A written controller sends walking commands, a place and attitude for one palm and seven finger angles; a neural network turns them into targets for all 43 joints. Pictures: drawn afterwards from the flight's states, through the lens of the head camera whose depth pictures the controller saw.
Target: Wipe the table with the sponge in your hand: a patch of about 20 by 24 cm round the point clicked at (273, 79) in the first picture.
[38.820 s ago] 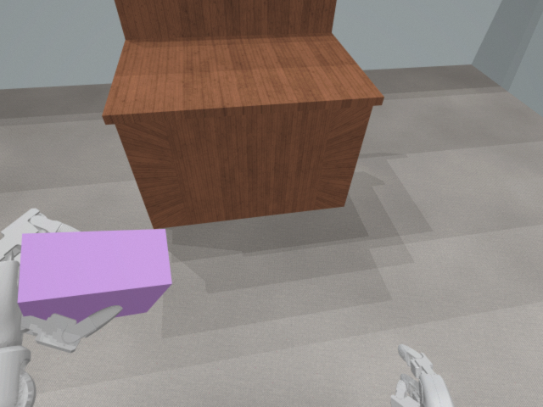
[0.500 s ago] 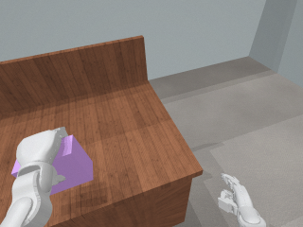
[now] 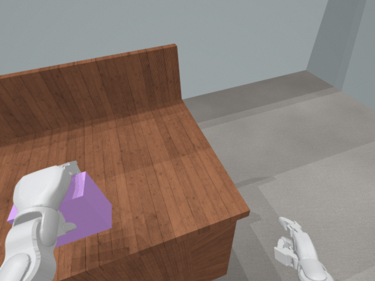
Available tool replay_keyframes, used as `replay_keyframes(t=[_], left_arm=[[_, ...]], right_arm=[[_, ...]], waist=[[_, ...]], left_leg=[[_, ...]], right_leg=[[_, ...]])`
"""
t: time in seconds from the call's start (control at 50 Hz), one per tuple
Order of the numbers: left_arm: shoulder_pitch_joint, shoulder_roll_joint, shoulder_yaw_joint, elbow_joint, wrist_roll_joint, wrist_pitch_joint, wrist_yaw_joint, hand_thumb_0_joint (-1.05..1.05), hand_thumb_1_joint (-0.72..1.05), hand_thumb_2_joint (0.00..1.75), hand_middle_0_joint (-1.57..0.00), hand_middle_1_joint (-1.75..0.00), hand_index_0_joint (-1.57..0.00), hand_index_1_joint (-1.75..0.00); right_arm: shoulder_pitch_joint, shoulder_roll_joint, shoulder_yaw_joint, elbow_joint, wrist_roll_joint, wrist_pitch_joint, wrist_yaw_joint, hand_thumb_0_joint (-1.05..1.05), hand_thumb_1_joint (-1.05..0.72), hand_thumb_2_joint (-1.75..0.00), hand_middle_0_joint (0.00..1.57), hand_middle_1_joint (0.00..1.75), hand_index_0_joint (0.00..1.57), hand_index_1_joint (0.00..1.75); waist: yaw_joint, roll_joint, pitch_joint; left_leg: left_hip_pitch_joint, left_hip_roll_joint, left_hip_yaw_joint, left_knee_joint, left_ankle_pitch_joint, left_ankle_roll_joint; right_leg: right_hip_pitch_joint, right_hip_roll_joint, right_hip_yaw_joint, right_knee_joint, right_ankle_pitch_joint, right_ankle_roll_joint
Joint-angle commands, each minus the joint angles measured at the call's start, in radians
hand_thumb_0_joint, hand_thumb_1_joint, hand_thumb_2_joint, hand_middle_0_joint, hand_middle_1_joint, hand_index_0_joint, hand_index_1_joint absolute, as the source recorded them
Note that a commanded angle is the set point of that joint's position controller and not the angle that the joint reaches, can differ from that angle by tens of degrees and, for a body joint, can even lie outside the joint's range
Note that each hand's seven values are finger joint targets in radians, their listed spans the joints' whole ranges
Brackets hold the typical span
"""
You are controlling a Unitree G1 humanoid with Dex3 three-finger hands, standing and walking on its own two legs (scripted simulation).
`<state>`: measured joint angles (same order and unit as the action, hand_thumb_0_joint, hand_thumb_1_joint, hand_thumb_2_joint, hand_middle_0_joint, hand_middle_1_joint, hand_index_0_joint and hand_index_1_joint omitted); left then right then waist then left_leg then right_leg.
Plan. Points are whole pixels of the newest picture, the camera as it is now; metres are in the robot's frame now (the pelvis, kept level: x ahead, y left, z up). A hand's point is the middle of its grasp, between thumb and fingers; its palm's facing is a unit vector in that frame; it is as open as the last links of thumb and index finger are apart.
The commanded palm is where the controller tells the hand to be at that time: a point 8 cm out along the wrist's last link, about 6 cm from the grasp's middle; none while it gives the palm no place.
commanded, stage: bring the sponge back beside the body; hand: left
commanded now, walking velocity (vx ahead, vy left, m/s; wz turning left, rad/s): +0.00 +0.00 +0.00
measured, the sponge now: (72, 216) +0.20 +0.30 +0.04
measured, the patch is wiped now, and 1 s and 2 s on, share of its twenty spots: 1.00 1.00 1.00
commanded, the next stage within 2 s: step back with the hand held close in 1.00 s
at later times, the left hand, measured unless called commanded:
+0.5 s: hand (60, 208) +0.19 +0.28 +0.11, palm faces +0.09 -0.13 -0.99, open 10.2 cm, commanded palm +0.16 +0.28 +0.18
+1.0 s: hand (64, 213) +0.18 +0.27 +0.11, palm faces +0.10 -0.14 -0.98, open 10.2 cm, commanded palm +0.15 +0.27 +0.18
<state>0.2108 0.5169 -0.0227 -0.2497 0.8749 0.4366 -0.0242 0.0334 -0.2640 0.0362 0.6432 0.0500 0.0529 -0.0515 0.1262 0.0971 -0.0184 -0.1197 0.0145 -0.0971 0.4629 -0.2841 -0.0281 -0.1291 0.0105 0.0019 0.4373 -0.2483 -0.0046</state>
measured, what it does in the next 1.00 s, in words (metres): stands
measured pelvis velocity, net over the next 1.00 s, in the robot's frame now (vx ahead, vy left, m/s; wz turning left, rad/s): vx -0.01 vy -0.01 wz -0.01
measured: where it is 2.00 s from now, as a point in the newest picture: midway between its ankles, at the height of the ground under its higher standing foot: outside the picture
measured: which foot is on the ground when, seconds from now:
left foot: down 0.00-1.00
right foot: down 0.00-1.00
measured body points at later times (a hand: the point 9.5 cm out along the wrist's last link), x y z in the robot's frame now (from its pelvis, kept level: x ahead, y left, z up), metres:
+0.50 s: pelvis -0.01 +0.00 +0.00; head -0.04 -0.04 +0.45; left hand +0.18 +0.29 +0.16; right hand +0.26 -0.18 -0.06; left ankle -0.02 +0.14 -0.74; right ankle +0.00 -0.12 -0.74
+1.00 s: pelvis -0.01 -0.01 +0.00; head -0.05 -0.05 +0.45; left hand +0.17 +0.27 +0.16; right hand +0.24 -0.20 -0.06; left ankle -0.02 +0.14 -0.74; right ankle +0.00 -0.12 -0.74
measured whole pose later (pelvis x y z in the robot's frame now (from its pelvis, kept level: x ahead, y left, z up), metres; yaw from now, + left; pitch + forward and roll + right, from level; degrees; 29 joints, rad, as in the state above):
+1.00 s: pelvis -0.01 -0.01 +0.00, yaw -1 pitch -5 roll +0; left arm 0.28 0.49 -0.06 -0.36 0.87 0.50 -0.01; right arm 0.02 -0.26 0.05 0.63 0.05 0.05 -0.04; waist 0.13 0.11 -0.02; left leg -0.11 0.02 -0.09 0.46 -0.27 -0.04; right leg -0.13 0.02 0.01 0.45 -0.24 -0.02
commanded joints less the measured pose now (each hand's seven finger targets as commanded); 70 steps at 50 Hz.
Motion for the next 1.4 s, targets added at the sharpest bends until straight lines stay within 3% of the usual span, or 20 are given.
replay_keyframes(t=[0.0,0.26,0.28,0.46,0.48,0.62,0.66,0.68,0.76,0.78,0.86,0.88,1.1,1.12,1.14,1.16,1.2,1.26,1.34,1.38], left_arm=[[-0.200,0.217,0.152,-0.232,0.034,0.001,0.061,0.00,0.10,1.30,-1.20,-1.60,-1.20,-1.60],[-0.179,0.212,0.136,-0.270,0.047,0.054,0.046,0.00,0.10,1.30,-1.20,-1.60,-1.20,-1.60],[-0.182,0.180,0.104,-0.267,0.043,0.056,0.044,0.00,0.10,1.30,-1.20,-1.60,-1.20,-1.60],[-0.160,0.197,0.123,-0.318,0.046,0.054,0.045,0.00,0.10,1.30,-1.20,-1.60,-1.20,-1.60],[-0.157,0.170,0.097,-0.310,0.042,0.054,0.044,0.00,0.10,1.30,-1.20,-1.60,-1.20,-1.60],[-0.117,0.182,0.114,-0.317,0.040,0.050,0.053,0.00,0.10,1.30,-1.20,-1.60,-1.20,-1.60],[-0.130,0.197,0.136,-0.337,0.041,0.054,0.059,0.00,0.10,1.30,-1.20,-1.60,-1.20,-1.60],[-0.131,0.172,0.108,-0.328,0.034,0.054,0.058,0.00,0.10,1.30,-1.20,-1.60,-1.20,-1.60],[-0.136,0.191,0.126,-0.324,0.033,0.053,0.062,0.00,0.10,1.30,-1.20,-1.60,-1.20,-1.60],[-0.142,0.169,0.102,-0.315,0.033,0.053,0.058,0.00,0.10,1.30,-1.20,-1.60,-1.20,-1.60],[-0.123,0.198,0.134,-0.318,0.031,0.052,0.060,0.00,0.10,1.30,-1.20,-1.60,-1.20,-1.60],[-0.128,0.167,0.103,-0.317,0.030,0.051,0.057,0.00,0.10,1.30,-1.20,-1.60,-1.20,-1.60],[-0.096,0.170,0.117,-0.257,0.034,0.049,0.070,0.00,0.10,1.30,-1.20,-1.60,-1.20,-1.60],[-0.264,0.064,0.382,-0.551,-0.858,-0.221,0.094,0.00,0.10,1.30,-1.20,-1.60,-1.20,-1.60],[-0.013,0.162,0.427,-0.301,-0.857,-0.300,0.108,0.00,0.10,1.30,-1.20,-1.60,-1.20,-1.60],[0.053,0.150,0.481,-0.358,-0.903,-0.361,0.123,0.00,0.10,1.30,-1.20,-1.60,-1.20,-1.60],[0.106,0.085,0.442,-0.476,-0.940,-0.442,0.135,0.00,0.10,1.30,-1.20,-1.60,-1.20,-1.60],[0.226,0.084,0.477,-0.559,-0.956,-0.504,0.165,0.00,0.10,1.30,-1.20,-1.60,-1.20,-1.60],[0.259,0.056,0.482,-0.549,-0.952,-0.548,0.174,0.00,0.10,1.30,-1.20,-1.60,-1.20,-1.60],[0.257,0.053,0.480,-0.539,-0.952,-0.565,0.177,0.00,0.10,1.30,-1.20,-1.60,-1.20,-1.60]], right_arm=[[-0.230,-0.089,-0.032,-0.185,0.005,-0.064,-0.004,0.00,-0.90,-0.90,0.20,0.30,0.20,0.30],[-0.280,-0.088,-0.019,-0.191,0.004,-0.053,0.003,0.00,-0.90,-0.90,0.20,0.30,0.20,0.30],[-0.266,-0.085,-0.016,-0.199,0.004,-0.051,0.003,0.00,-0.90,-0.90,0.20,0.30,0.20,0.30],[-0.289,-0.084,-0.018,-0.199,0.004,-0.053,0.004,0.00,-0.90,-0.90,0.20,0.30,0.20,0.30],[-0.272,-0.079,-0.015,-0.205,0.003,-0.053,0.004,0.00,-0.90,-0.90,0.20,0.30,0.20,0.30],[-0.265,-0.085,-0.020,-0.202,0.001,-0.053,0.003,0.00,-0.90,-0.90,0.20,0.30,0.20,0.30],[-0.285,-0.085,-0.021,-0.200,0.004,-0.055,0.002,0.00,-0.90,-0.90,0.20,0.30,0.20,0.30],[-0.267,-0.080,-0.018,-0.211,0.003,-0.056,0.001,0.00,-0.90,-0.90,0.20,0.30,0.20,0.30],[-0.283,-0.084,-0.021,-0.204,0.007,-0.060,-0.002,0.00,-0.90,-0.90,0.20,0.30,0.20,0.30],[-0.271,-0.082,-0.016,-0.210,0.006,-0.061,-0.002,0.00,-0.90,-0.90,0.20,0.30,0.20,0.30],[-0.282,-0.086,-0.022,-0.205,0.004,-0.065,-0.005,0.00,-0.90,-0.90,0.20,0.30,0.20,0.30],[-0.270,-0.081,-0.017,-0.212,0.006,-0.066,-0.003,0.00,-0.90,-0.90,0.20,0.30,0.20,0.30],[-0.255,-0.085,-0.024,-0.193,0.006,-0.069,-0.005,0.00,-0.90,-0.90,0.20,0.30,0.20,0.30],[-0.071,-0.049,-0.033,-0.405,-0.005,-0.066,-0.013,0.00,-0.90,-0.90,0.20,0.30,0.20,0.30],[-0.023,-0.052,-0.009,-0.309,-0.028,-0.067,-0.018,0.00,-0.90,-0.90,0.20,0.30,0.20,0.30],[0.035,-0.062,-0.028,-0.303,-0.023,-0.061,-0.030,0.00,-0.90,-0.90,0.20,0.30,0.20,0.30],[0.056,-0.058,-0.035,-0.287,-0.019,-0.060,-0.039,0.00,-0.90,-0.90,0.20,0.30,0.20,0.30],[0.064,-0.082,-0.048,-0.274,-0.031,-0.061,-0.047,0.00,-0.90,-0.90,0.20,0.30,0.20,0.30],[0.089,-0.083,-0.072,-0.266,-0.026,-0.059,-0.042,0.00,-0.90,-0.90,0.20,0.30,0.20,0.30],[0.079,-0.085,-0.071,-0.260,-0.029,-0.065,-0.046,0.00,-0.90,-0.90,0.20,0.30,0.20,0.30]], waist=[[-0.002,-0.016,-0.160],[0.009,-0.020,-0.126],[0.008,-0.010,-0.132],[0.008,0.007,-0.133],[0.009,-0.007,-0.141],[0.013,-0.019,-0.135],[0.011,-0.010,-0.125],[0.010,-0.020,-0.135],[0.007,-0.018,-0.103],[0.012,-0.012,-0.125],[0.012,-0.028,-0.108],[0.010,-0.022,-0.120],[0.007,-0.045,-0.101],[-0.104,-0.216,0.069],[-0.083,-0.323,0.001],[-0.081,-0.332,-0.041],[-0.105,-0.219,-0.165],[-0.109,0.025,-0.203],[-0.122,-0.067,-0.225],[-0.121,-0.038,-0.198]], left_leg=[[-0.014,-0.042,0.040,-0.054,0.297,0.058],[-0.022,-0.034,0.024,-0.076,0.257,0.059],[-0.029,-0.034,0.034,-0.078,0.249,0.061],[-0.013,-0.036,0.026,-0.071,0.244,0.059],[-0.018,-0.037,0.035,-0.069,0.245,0.062],[-0.018,-0.037,0.039,-0.062,0.246,0.064],[-0.012,-0.038,0.030,-0.065,0.242,0.058],[-0.018,-0.039,0.041,-0.061,0.238,0.063],[-0.021,-0.037,0.033,-0.068,0.205,0.058],[-0.024,-0.040,0.041,-0.067,0.214,0.062],[-0.021,-0.040,0.033,-0.066,0.203,0.061],[-0.025,-0.040,0.043,-0.061,0.211,0.063],[-0.031,-0.039,0.047,-0.057,0.207,0.059],[-0.059,-0.030,0.032,0.057,0.096,0.078],[-0.054,-0.032,0.043,0.090,0.086,0.075],[-0.044,-0.032,0.029,0.116,0.105,0.065],[-0.042,0.012,0.030,0.152,0.185,0.059],[-0.086,0.059,-0.008,0.127,0.359,0.058],[-0.161,0.071,-0.026,0.181,0.367,0.048],[-0.206,0.074,-0.053,0.142,0.287,0.053]], right_leg=[[0.081,0.016,0.010,-0.055,0.227,-0.054],[0.061,0.029,0.027,-0.066,0.156,-0.064],[0.067,0.022,-0.006,-0.062,0.142,-0.059],[0.059,0.029,0.044,-0.073,0.141,-0.065],[0.065,0.022,0.009,-0.067,0.139,-0.060],[0.058,0.019,0.017,-0.069,0.149,-0.057],[0.053,0.029,0.055,-0.076,0.144,-0.065],[0.060,0.020,0.018,-0.069,0.139,-0.057],[0.033,0.028,0.054,-0.083,0.091,-0.060],[0.048,0.019,0.018,-0.076,0.100,-0.057],[0.036,0.025,0.057,-0.084,0.091,-0.057],[0.043,0.018,0.021,-0.076,0.099,-0.053],[0.024,0.020,0.039,-0.077,0.095,-0.052],[-0.188,-0.009,0.094,-0.114,0.293,-0.032],[-0.188,-0.052,0.064,-0.093,0.293,-0.029],[-0.176,-0.093,0.079,-0.083,0.318,-0.029],[-0.135,-0.170,0.064,-0.016,0.400,-0.029],[-0.117,-0.151,0.025,0.070,0.403,-0.017],[-0.133,-0.154,0.026,0.094,0.406,-0.018],[-0.153,-0.132,0.011,0.108,0.304,-0.014]])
